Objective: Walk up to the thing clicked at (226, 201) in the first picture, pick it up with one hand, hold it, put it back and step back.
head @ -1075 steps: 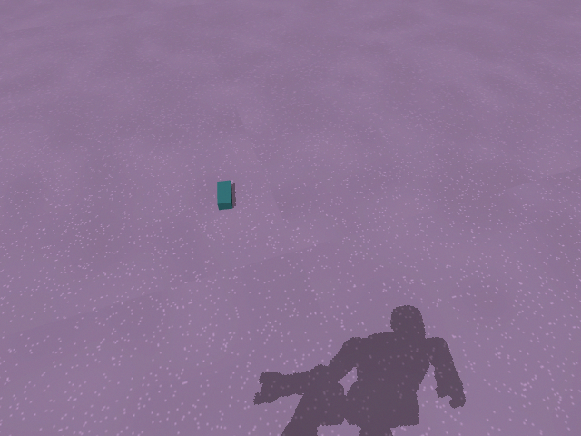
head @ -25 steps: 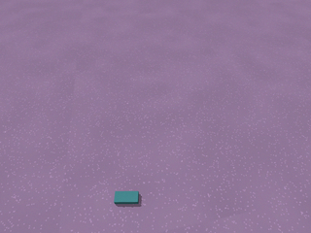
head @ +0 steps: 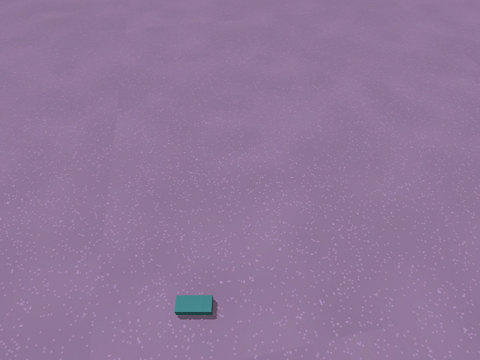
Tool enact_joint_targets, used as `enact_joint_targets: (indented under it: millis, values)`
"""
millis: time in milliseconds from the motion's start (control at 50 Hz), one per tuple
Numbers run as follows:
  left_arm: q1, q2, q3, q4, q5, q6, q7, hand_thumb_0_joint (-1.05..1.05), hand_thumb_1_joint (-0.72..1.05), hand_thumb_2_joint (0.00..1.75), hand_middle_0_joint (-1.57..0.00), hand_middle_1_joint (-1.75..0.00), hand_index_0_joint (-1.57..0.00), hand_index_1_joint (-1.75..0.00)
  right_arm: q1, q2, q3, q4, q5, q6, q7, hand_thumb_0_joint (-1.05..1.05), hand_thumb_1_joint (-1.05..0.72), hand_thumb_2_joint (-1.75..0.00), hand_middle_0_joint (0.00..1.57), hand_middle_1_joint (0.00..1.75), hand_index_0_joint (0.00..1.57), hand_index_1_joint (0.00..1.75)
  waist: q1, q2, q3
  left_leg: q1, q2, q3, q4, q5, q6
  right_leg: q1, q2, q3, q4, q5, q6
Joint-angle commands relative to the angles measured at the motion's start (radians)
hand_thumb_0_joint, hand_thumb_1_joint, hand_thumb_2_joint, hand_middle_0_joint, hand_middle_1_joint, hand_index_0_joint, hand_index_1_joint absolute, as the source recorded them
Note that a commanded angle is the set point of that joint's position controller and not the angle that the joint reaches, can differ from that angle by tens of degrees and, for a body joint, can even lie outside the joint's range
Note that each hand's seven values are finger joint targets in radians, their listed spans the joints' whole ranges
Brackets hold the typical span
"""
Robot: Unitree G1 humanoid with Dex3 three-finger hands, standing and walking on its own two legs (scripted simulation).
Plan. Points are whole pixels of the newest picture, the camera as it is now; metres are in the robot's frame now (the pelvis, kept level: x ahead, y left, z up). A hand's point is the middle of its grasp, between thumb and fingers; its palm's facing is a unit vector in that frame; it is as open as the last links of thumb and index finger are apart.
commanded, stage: stand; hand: left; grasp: from above
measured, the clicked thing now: (194, 305) +0.41 +0.21 -0.76
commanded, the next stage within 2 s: rise first in 0.72 s
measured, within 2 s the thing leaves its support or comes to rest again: neither
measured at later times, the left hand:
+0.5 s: hand out of the picture +0.07 +0.25 -0.16, palm faces -0.04 -0.94 -0.34, open 7.4 cm
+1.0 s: hand out of the picture +0.13 +0.24 -0.17, palm faces +0.03 -0.95 -0.32, open 8.1 cm
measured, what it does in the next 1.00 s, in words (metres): stands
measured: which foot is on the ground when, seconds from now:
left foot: down 0.00-1.00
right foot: down 0.00-1.00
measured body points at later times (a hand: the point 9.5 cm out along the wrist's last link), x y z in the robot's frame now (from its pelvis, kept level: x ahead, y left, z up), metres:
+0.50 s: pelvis +0.00 +0.00 +0.00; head +0.01 +0.01 +0.45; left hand +0.07 +0.30 -0.14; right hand +0.07 -0.30 -0.13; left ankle +0.00 +0.09 -0.75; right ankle -0.03 -0.12 -0.75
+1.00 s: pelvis -0.02 +0.00 -0.02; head +0.04 +0.01 +0.43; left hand +0.13 +0.29 -0.15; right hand +0.08 -0.28 -0.14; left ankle +0.00 +0.09 -0.75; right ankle -0.03 -0.12 -0.75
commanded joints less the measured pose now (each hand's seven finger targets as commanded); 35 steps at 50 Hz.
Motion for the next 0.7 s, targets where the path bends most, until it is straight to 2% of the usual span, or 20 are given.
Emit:
enact_joint_targets:
  millis: [0, 200, 360, 640, 680]
  values:
    - [-0.026, 0.208, 0.038, -0.054, -0.007, -0.021, 0.011, 0.0, 0.9, 0.9, -0.2, -0.3, -0.2, -0.3, -0.036, -0.212, -0.036, -0.055, 0.007, -0.027, -0.011, 0.0, -0.9, -0.9, 0.2, 0.3, 0.2, 0.3, -0.004, 0.01, -0.085, 0.059, 0.163, -0.133, -0.026, 0.234, -0.011, -0.024, -0.137, 0.1, -0.029, 0.195, -0.03]
    - [-0.027, 0.206, 0.038, -0.057, -0.005, -0.017, 0.011, 0.0, 0.9, 0.9, -0.2, -0.3, -0.2, -0.3, -0.03, -0.214, -0.036, -0.055, 0.005, -0.024, -0.014, 0.0, -0.9, -0.9, 0.2, 0.3, 0.2, 0.3, -0.001, 0.016, -0.091, 0.063, 0.169, -0.126, -0.024, 0.234, -0.006, -0.017, -0.137, 0.095, -0.026, 0.195, -0.033]
    - [-0.02, 0.203, 0.037, -0.054, -0.005, -0.016, 0.01, 0.0, 0.9, 0.9, -0.2, -0.3, -0.2, -0.3, -0.033, -0.22, -0.037, -0.053, 0.005, -0.026, -0.014, 0.0, -0.9, -0.9, 0.2, 0.3, 0.2, 0.3, 0.003, 0.014, -0.07, 0.042, 0.165, -0.132, -0.038, 0.191, -0.007, -0.03, -0.134, 0.096, -0.036, 0.149, -0.03]
    - [-0.02, 0.205, 0.035, -0.055, -0.006, -0.019, 0.01, 0.0, 0.9, 0.9, -0.2, -0.3, -0.2, -0.3, -0.023, -0.22, -0.036, -0.051, 0.005, -0.028, -0.013, 0.0, -0.9, -0.9, 0.2, 0.3, 0.2, 0.3, 0.001, 0.016, -0.08, 0.052, 0.169, -0.135, -0.035, 0.209, -0.004, -0.03, -0.137, 0.094, -0.026, 0.155, -0.03]
    - [-0.025, 0.207, 0.034, -0.055, -0.006, -0.021, 0.01, 0.0, 0.9, 0.9, -0.2, -0.3, -0.2, -0.3, -0.027, -0.219, -0.036, -0.053, 0.006, -0.028, -0.012, 0.0, -0.9, -0.9, 0.2, 0.3, 0.2, 0.3, 0.001, 0.005, -0.091, 0.061, 0.171, -0.136, -0.026, 0.236, -0.003, -0.026, -0.139, 0.094, -0.021, 0.175, -0.03]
